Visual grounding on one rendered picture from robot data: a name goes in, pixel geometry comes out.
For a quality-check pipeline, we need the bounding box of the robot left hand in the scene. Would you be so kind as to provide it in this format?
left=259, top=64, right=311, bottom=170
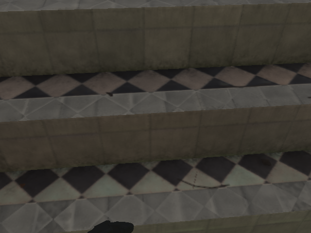
left=87, top=220, right=134, bottom=233

